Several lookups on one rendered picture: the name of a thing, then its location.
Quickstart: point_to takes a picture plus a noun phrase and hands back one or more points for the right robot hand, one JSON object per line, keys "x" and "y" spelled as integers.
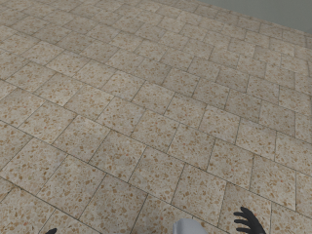
{"x": 252, "y": 222}

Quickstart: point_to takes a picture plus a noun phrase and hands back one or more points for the right robot thigh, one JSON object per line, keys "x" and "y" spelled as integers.
{"x": 188, "y": 226}

